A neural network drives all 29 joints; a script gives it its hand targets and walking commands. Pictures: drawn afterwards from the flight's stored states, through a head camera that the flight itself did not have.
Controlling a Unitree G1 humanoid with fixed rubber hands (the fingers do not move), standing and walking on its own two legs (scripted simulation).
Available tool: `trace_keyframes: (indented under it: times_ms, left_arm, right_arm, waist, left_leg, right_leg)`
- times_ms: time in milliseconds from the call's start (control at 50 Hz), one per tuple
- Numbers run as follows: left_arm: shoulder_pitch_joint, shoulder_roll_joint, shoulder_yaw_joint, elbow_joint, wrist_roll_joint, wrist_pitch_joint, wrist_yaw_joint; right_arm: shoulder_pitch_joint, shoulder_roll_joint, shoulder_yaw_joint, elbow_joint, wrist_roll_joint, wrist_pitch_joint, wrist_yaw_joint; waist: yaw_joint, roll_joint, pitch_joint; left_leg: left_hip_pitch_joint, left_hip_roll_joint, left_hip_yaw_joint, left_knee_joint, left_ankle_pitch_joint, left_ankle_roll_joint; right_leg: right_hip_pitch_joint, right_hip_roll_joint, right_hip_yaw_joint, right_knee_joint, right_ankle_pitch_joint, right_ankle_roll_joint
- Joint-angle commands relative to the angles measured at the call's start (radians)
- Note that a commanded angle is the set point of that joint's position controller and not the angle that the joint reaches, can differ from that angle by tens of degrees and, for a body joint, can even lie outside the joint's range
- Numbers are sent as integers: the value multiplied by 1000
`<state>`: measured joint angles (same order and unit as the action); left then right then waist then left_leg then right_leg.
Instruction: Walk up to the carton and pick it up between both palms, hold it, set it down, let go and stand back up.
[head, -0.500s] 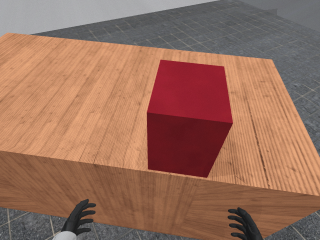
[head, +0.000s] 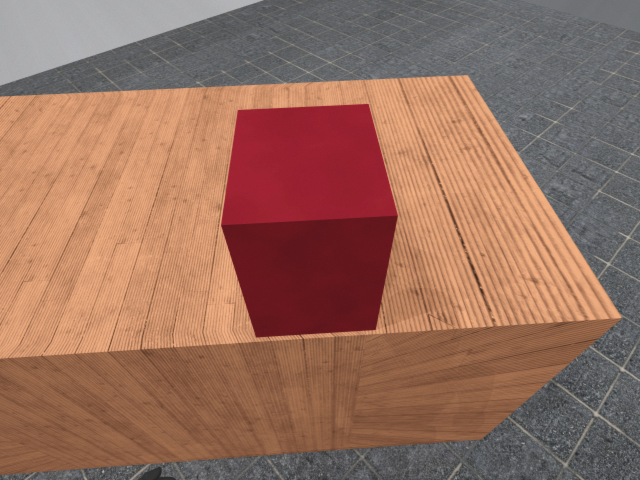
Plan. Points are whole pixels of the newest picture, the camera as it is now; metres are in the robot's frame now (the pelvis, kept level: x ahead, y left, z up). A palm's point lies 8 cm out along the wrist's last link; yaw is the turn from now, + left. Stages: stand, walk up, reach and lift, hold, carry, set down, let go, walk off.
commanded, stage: stand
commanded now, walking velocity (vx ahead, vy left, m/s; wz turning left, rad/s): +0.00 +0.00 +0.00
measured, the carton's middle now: (310, 225) +0.44 +0.02 +0.06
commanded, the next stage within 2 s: none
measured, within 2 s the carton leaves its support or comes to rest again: neither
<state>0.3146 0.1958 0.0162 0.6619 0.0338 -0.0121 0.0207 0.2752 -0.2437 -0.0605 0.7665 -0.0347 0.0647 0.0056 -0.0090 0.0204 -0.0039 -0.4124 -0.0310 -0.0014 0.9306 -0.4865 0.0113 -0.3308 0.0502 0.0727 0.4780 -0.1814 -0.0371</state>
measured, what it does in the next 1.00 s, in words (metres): steps on the spot: left foot, then right foot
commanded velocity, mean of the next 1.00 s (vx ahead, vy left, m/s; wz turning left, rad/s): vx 0.00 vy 0.00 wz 0.00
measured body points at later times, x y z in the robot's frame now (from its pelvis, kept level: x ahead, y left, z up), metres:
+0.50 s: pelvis -0.03 +0.04 +0.00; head -0.02 +0.04 +0.45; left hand +0.05 +0.27 -0.14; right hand +0.00 -0.21 -0.14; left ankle -0.01 +0.11 -0.74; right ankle -0.07 -0.09 -0.74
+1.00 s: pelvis -0.08 +0.04 +0.00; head -0.08 +0.03 +0.45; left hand -0.07 +0.26 -0.15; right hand -0.11 -0.20 -0.15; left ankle -0.01 +0.11 -0.74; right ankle -0.07 -0.10 -0.74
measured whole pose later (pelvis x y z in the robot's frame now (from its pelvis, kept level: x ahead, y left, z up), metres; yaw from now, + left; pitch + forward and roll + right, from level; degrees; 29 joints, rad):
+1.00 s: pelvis -0.08 +0.04 +0.00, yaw -4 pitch +0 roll +0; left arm 0.38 0.14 -0.01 1.00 0.02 0.00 0.02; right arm 0.39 -0.19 -0.01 0.98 -0.02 0.01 -0.02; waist -0.01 0.02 -0.01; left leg -0.29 -0.03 0.09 0.42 -0.14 0.07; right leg -0.25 0.00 0.04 0.45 -0.21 0.01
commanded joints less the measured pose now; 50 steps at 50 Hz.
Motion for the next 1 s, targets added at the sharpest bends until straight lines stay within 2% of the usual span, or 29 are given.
trace_keyframes:
  times_ms: [0,60,80,100,120,140,160,180,220,240,280,320,360,380,400,440,460,480,500,540,580,620,680,760,820,880,920,940,980]
  left_arm:
    - [-4,107,37,-50,-3,0,15]
    - [-24,130,49,-33,0,19,5]
    - [7,92,40,-22,1,22,4]
    - [57,67,31,-9,-3,18,3]
    - [101,30,19,-11,-15,15,2]
    - [75,79,39,-4,-9,16,0]
    - [21,127,44,-17,4,19,-5]
    - [-30,144,51,-5,3,23,-15]
    - [-15,103,48,20,0,24,-23]
    - [29,56,36,31,-6,23,-23]
    - [94,27,29,77,-15,26,-14]
    - [30,51,26,68,-15,22,-7]
    - [-19,21,19,62,-18,20,6]
    - [-17,47,24,74,-18,18,10]
    - [16,25,15,89,-25,20,17]
    - [78,54,15,130,-22,10,23]
    - [66,92,22,133,-21,0,27]
    - [40,139,30,135,-17,-6,25]
    - [10,145,34,152,-18,-2,22]
    - [44,87,26,180,-23,-4,2]
    - [6,47,11,175,-14,0,14]
    - [69,26,9,205,-20,7,13]
    - [55,43,11,226,-11,11,8]
    - [66,49,7,246,-13,11,4]
    - [77,15,-6,267,-16,9,4]
    - [97,29,-4,288,-18,2,2]
    - [97,32,-3,299,-10,-2,4]
    - [119,27,-6,315,-16,-2,6]
    - [133,9,-12,318,-15,3,6]
  right_arm:
    - [92,-74,-1,-28,4,-19,-16]
    - [142,-55,11,-6,7,-37,-25]
    - [144,-68,6,-1,-2,-51,-24]
    - [163,-87,9,0,-9,-58,-27]
    - [147,-132,5,-16,-7,-63,-29]
    - [75,-149,4,-17,-7,-66,-28]
    - [48,-117,10,-35,-10,-75,-28]
    - [39,-91,22,-29,-5,-86,-20]
    - [62,-72,37,-21,-1,-97,-25]
    - [69,-74,32,-15,4,-99,-32]
    - [52,-111,21,1,0,-99,-27]
    - [143,-94,25,20,6,-91,-29]
    - [183,-76,36,50,-2,-85,-30]
    - [191,-74,34,52,0,-79,-38]
    - [166,-96,30,51,-8,-75,-39]
    - [135,-73,30,44,5,-82,-39]
    - [163,-62,36,50,9,-86,-35]
    - [180,-48,40,55,18,-90,-27]
    - [171,-32,38,62,22,-91,-27]
    - [102,-76,22,74,19,-82,-31]
    - [153,-84,19,105,13,-75,-25]
    - [142,-65,23,121,7,-67,-29]
    - [141,-57,22,131,7,-69,-29]
    - [162,-33,32,161,10,-63,-26]
    - [152,-38,29,163,13,-64,-27]
    - [170,-58,32,188,12,-65,-31]
    - [145,-48,30,179,17,-67,-36]
    - [152,-54,28,177,21,-69,-35]
    - [125,-36,33,183,18,-61,-37]
  waist:
    - [-9,-159,-82]
    - [-31,-178,-37]
    - [-18,-152,-12]
    - [-3,-53,-10]
    - [16,115,-28]
    - [23,198,-3]
    - [13,234,29]
    - [2,157,95]
    - [21,60,33]
    - [36,42,20]
    - [50,95,-15]
    - [-5,110,-32]
    - [-33,190,-20]
    - [-44,150,-50]
    - [-26,147,-43]
    - [2,91,-74]
    - [-12,57,-114]
    - [-31,-29,-109]
    - [-36,-142,-89]
    - [0,-165,-30]
    - [-24,-92,65]
    - [11,-55,109]
    - [2,-78,139]
    - [-6,35,127]
    - [-7,-1,111]
    - [1,74,43]
    - [-1,41,44]
    - [-5,-11,4]
    - [13,-4,92]
  left_leg:
    - [50,3,12,-217,38,-4]
    - [243,12,14,-536,248,10]
    - [295,41,-10,-552,287,14]
    - [308,141,-125,-610,219,21]
    - [255,329,-362,-697,153,76]
    - [97,400,-407,-723,223,180]
    - [-19,422,-404,-735,247,244]
    - [-73,364,-348,-747,329,222]
    - [104,273,-207,-654,694,177]
    - [158,255,-156,-629,718,158]
    - [241,213,-93,-597,644,127]
    - [244,190,-106,-579,647,129]
    - [296,191,-113,-547,678,145]
    - [337,213,-139,-536,680,154]
    - [315,224,-133,-525,629,154]
    - [266,217,-150,-499,660,121]
    - [214,196,-134,-481,673,101]
    - [145,161,-97,-477,590,84]
    - [227,123,-58,-520,478,71]
    - [294,127,-51,-505,390,77]
    - [151,116,-71,-545,316,68]
    - [123,132,-74,-591,215,68]
    - [112,144,-103,-615,159,73]
    - [93,133,-100,-665,15,60]
    - [128,142,-115,-669,0,58]
    - [137,153,-125,-697,-56,69]
    - [111,170,-133,-707,-39,77]
    - [110,163,-134,-697,-46,75]
    - [53,153,-110,-690,-49,74]
  right_leg:
    - [57,-200,207,-166,46,-114]
    - [-79,-154,209,-113,-120,-80]
    - [-141,-129,188,-77,-109,-50]
    - [-181,-107,153,-8,-174,-22]
    - [-171,-15,44,143,-230,23]
    - [-125,1,1,273,-283,40]
    - [-42,-40,16,360,-284,40]
    - [-22,-40,27,394,-279,36]
    - [-77,-15,21,381,-248,29]
    - [-104,-15,14,388,-243,36]
    - [-92,-19,-16,320,-212,58]
    - [-40,-20,-41,204,-208,67]
    - [-43,-25,-62,66,-230,79]
    - [-39,-27,-68,32,-231,85]
    - [3,-39,-62,-33,-186,83]
    - [137,-81,-24,-146,38,70]
    - [229,-132,24,-127,159,55]
    - [288,-180,71,-81,302,37]
    - [163,-162,60,-49,296,12]
    - [49,-132,54,-110,132,10]
    - [99,-131,40,-112,35,7]
    - [75,-125,45,-105,-39,10]
    - [44,-115,41,-127,-79,2]
    - [18,-108,37,-122,-162,1]
    - [7,-102,40,-139,-165,4]
    - [35,-90,21,-106,-154,4]
    - [36,-80,7,-78,-119,6]
    - [51,-75,12,-80,-129,10]
    - [24,-84,18,-93,-144,12]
